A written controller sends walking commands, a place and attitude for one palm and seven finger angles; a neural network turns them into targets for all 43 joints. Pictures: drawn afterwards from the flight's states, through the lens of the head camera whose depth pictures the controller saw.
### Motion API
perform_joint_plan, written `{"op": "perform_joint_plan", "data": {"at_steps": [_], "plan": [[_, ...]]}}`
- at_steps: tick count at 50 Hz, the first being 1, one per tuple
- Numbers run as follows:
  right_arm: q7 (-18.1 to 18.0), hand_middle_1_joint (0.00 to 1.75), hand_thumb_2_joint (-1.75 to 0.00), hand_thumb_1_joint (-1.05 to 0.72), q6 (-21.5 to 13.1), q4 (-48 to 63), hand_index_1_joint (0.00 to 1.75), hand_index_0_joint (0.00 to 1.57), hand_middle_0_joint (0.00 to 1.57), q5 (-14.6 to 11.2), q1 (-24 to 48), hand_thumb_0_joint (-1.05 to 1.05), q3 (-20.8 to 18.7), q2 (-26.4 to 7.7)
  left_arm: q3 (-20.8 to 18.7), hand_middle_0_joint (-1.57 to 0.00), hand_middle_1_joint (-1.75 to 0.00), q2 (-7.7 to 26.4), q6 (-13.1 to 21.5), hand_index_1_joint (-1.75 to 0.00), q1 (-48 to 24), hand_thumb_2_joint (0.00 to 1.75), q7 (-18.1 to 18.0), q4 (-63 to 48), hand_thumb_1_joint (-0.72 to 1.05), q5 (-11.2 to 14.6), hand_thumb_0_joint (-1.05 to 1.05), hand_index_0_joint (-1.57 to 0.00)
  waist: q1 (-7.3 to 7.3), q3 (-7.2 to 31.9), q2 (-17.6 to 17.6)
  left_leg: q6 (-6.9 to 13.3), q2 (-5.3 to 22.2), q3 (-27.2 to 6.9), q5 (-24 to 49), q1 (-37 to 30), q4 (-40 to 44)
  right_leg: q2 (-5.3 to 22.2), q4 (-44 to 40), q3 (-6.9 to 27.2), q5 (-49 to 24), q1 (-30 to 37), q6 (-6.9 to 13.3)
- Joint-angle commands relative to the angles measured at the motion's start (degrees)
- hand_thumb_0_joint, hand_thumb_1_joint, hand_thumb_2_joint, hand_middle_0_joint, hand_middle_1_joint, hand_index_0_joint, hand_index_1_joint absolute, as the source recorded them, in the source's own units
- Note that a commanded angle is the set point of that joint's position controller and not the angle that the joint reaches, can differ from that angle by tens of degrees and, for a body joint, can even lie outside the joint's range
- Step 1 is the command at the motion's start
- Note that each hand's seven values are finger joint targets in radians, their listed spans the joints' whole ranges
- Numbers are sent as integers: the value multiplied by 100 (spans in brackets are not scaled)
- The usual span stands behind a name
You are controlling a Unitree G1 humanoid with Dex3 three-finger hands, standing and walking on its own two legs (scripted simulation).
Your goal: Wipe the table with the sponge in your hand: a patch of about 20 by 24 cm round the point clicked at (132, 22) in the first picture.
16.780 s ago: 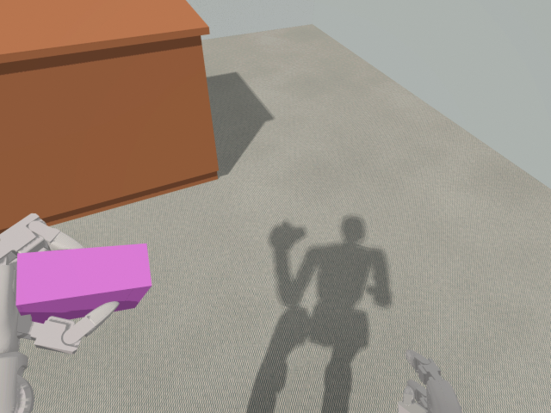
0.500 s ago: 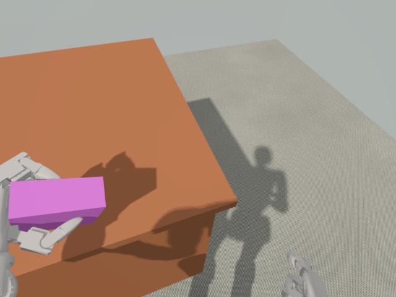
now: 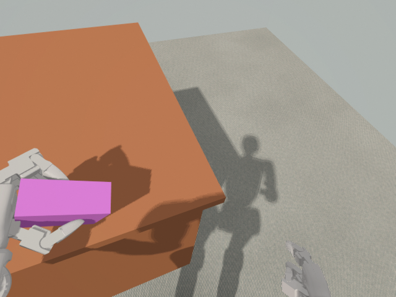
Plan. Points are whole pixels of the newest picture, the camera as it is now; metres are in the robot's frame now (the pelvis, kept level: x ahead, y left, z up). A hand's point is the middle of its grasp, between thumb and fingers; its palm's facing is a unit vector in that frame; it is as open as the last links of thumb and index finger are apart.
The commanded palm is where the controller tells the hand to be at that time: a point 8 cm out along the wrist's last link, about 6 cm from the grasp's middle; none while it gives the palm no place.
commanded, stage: come to a stop and stand still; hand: left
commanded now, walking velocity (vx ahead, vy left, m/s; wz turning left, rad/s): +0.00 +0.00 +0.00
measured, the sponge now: (76, 204) +0.23 +0.21 +0.11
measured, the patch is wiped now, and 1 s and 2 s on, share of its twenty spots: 0.00 0.00 0.00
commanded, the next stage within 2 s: look again from close up in 0.94 s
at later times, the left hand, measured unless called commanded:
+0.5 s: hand out of the picture +0.24 +0.30 +0.18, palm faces +0.43 -0.81 -0.41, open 9.2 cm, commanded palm +0.15 +0.31 +0.18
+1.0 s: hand (16, 196) +0.22 +0.27 +0.15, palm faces +0.34 -0.85 -0.40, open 9.2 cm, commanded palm +0.16 +0.31 +0.18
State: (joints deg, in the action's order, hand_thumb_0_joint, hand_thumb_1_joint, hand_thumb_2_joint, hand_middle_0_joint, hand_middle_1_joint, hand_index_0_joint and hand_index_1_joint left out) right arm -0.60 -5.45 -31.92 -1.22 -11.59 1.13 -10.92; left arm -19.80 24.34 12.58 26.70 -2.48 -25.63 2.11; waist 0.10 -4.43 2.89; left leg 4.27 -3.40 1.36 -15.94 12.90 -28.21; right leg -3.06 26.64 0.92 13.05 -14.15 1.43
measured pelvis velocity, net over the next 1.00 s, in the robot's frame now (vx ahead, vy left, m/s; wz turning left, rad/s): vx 0.00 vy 0.03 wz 0.01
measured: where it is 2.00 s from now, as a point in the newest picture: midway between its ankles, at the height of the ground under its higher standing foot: outside the picture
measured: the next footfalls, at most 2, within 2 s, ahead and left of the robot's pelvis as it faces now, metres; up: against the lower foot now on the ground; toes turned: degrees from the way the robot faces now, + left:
none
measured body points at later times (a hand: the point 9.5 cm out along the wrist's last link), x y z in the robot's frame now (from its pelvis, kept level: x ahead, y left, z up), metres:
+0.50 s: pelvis -0.02 +0.03 +0.00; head +0.05 +0.05 +0.44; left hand +0.21 +0.34 +0.20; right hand +0.17 -0.19 -0.08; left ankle -0.01 +0.07 -0.74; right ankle +0.01 -0.10 -0.74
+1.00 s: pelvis +0.00 +0.03 +0.00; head +0.03 +0.05 +0.45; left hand +0.19 +0.32 +0.17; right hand +0.19 -0.19 -0.07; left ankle -0.01 +0.07 -0.74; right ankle +0.01 -0.10 -0.74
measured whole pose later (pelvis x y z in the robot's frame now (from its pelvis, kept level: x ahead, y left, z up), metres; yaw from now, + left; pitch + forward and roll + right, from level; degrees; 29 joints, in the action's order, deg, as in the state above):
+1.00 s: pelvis +0.00 +0.03 +0.00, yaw +1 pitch -1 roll -2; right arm 0.3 -5.5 -31.2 -0.8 -10.0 0.6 -11.5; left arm -20.2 20.7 14.5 23.1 -3.3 -25.3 0.8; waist 1.1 -3.7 1.2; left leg 6.1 -5.4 1.7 -16.2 12.1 -28.8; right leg -0.9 27.3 1.1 13.6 -13.1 -1.0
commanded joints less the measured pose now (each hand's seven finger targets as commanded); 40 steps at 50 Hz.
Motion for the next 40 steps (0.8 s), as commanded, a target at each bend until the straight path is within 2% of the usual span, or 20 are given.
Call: {"op": "perform_joint_plan", "data": {"at_steps": [1, 7, 11, 12, 14, 15, 16, 17, 18, 19, 20, 21, 24, 26, 28, 31, 32, 34, 36, 40], "plan": [[-97, 30, -90, -90, -429, 858, 30, 20, 20, -4, 586, 0, -273, -726, -1232, -120, -160, 1192, 478, -160, -1156, 130, -310, -1674, 10, 165, 0, -120, 111, 1375, -1244, -262, 688, -582, 1501, -116, 286, 711, -170, 625, -1637, 995, 119], [13, 30, -90, -90, -445, 769, 30, 20, 20, -7, 366, 0, -354, -856, -422, -120, -160, 336, 315, -160, -274, 130, -300, -1159, 10, 132, 0, -120, 99, 1458, -207, -281, 673, -523, 2019, -414, 2, 888, -259, 703, -2293, 805, 91], [-69, 30, -90, -90, -296, 760, 30, 20, 20, -22, 546, 0, -345, -843, -791, -120, -160, 688, 230, -160, -275, 130, -372, -847, 10, 92, 0, -120, 116, 1234, -171, -323, 737, -601, 1968, -339, 267, 822, -238, 594, -1954, 615, 61], [-87, 30, -90, -90, -244, 792, 30, 20, 20, -2, 507, 0, -324, -822, -673, -120, -160, 558, 237, -160, -340, 130, -346, -824, 10, 115, 0, -120, 96, 1211, -125, -307, 764, -645, 1916, -252, 336, 788, -243, 482, -1801, 671, 45], [-120, 30, -90, -90, -241, 880, 30, 20, 20, -11, 571, 0, -308, -827, -750, -120, -160, 721, 288, -160, -681, 130, -325, -1098, 10, 120, 0, -120, 106, 1101, -412, -323, 798, -716, 1830, -164, 509, 716, -198, 436, -1539, 707, 37], [-34, 30, -90, -90, -656, 721, 30, 20, 20, 350, -409, 0, -279, -1001, -3952, -120, -160, 5256, 990, -160, -6538, 130, -413, -2817, 10, -849, 0, -120, 103, -21, -110, -138, 706, -390, 1743, 931, 152, 349, -605, 390, -1407, -26, -524], [-105, 30, -90, -90, -455, 288, 30, 20, 20, 22, 346, 0, -271, -597, -2518, -120, -160, 2943, 692, -160, -4633, 130, -337, 110, 10, -234, 0, -120, 65, 331, -1215, -349, 1090, -858, 1546, 301, 114, 1047, -268, 367, -232, -403, 189], [22, 30, -90, -90, -397, 599, 30, 20, 20, 114, 517, 0, -289, -662, -1688, -120, -160, 1934, 630, -160, -3554, 130, -259, -504, 10, -55, 0, -120, 120, 455, -1231, -426, 824, -845, 1338, 96, 503, 640, -81, 556, -423, -21, 297], [64, 30, -90, -90, -491, 709, 30, 20, 20, 75, 450, 0, -390, -827, -1262, -120, -160, 1428, 569, -160, -2827, 130, -181, -27, 10, -7, 0, -120, 176, 1009, -1425, -411, 770, -727, 1258, -87, 488, 592, 14, 635, -695, 348, 297], [132, 30, -90, -90, -541, 765, 30, 20, 20, 17, 316, 0, -437, -849, -948, -120, -160, 1138, 623, -160, -2437, 130, -102, -444, 10, 75, 0, -120, 167, 1416, -1578, -351, 759, -738, 1189, -220, 398, 644, 52, 683, -838, 516, 187], [233, 30, -90, -90, -553, 786, 30, 20, 20, -2, 217, 0, -469, -841, -788, -120, -160, 863, 617, -160, -1649, 130, -68, -769, 10, 121, 0, -120, 181, 1660, -1641, -325, 818, -793, 1365, -392, 408, 631, 151, 666, -982, 603, 106], [329, 30, -90, -90, -570, 849, 30, 20, 20, -26, 283, 0, -479, -761, -407, -120, -160, 348, 586, -160, -1072, 130, -20, -1040, 10, 173, 0, -120, 216, 1831, -1543, -360, 863, -783, 1682, -593, 402, 568, 280, 469, -994, 556, 97], [434, 30, -90, -90, -547, 956, 30, 20, 20, -20, 307, 0, -463, -828, -360, -120, -160, 383, 515, -160, -217, 130, -36, -1900, 10, 102, 0, -120, 228, 1613, -875, -379, 1066, -826, 1447, -215, 659, 472, 375, 154, -664, 625, 50], [337, 30, -90, -90, -473, 924, 30, 20, 20, -11, 430, 0, -435, -885, -976, -120, -160, 851, 441, -160, -45, 130, -205, -1612, 10, 42, 0, -120, 253, 1425, -398, -485, 1096, -859, 1253, -78, 865, 422, 425, 60, -540, 572, 10], [187, 30, -90, -90, -393, 955, 30, 20, 20, 29, 459, 0, -407, -866, -1269, -120, -160, 1008, 464, -160, -230, 130, -257, -1349, 10, 57, 0, -120, 180, 1140, 2, -588, 1138, -1032, 1107, 134, 1029, 424, 417, -44, -422, 532, -39], [-14, 30, -90, -90, -275, 930, 30, 20, 20, 39, 561, 0, -353, -844, -1667, -120, -160, 1384, 527, -160, -892, 130, -318, -1259, 10, 58, 0, -120, 125, 986, -379, -615, 1113, -1042, 1065, 197, 1099, 413, 489, 0, -420, 619, -53], [-45, 30, -90, -90, -258, 926, 30, 20, 20, 55, 520, 0, -357, -830, -1449, -120, -160, 1166, 551, -160, -1053, 130, -287, -1166, 10, 71, 0, -120, 104, 901, -689, -582, 1129, -1084, 957, 277, 1120, 422, 474, -37, -331, 615, -52], [-30, 30, -90, -90, -315, 915, 30, 20, 20, 58, 429, 0, -361, -823, -1325, -120, -160, 1159, 588, -160, -1318, 130, -230, -1214, 10, 27, 0, -120, 113, 931, -1168, -568, 1103, -1025, 1073, 127, 1010, 445, 392, -34, -284, 646, -28], [3, 30, -90, -90, -397, 910, 30, 20, 20, 38, 515, 0, -329, -776, -1048, -120, -160, 953, 590, -160, -1408, 130, -206, -1487, 10, -14, 0, -120, 114, 1081, -1279, -587, 1037, -914, 1295, -228, 841, 467, 276, 0, -377, 564, 11], [103, 30, -90, -90, -497, 849, 30, 20, 20, 40, 316, 0, -378, -835, -470, -120, -160, 412, 540, -160, -863, 130, -191, -1524, 10, -54, 0, -120, 115, 1096, -837, -605, 971, -889, 1493, -234, 688, 480, 81, 55, -620, 640, 38]]}}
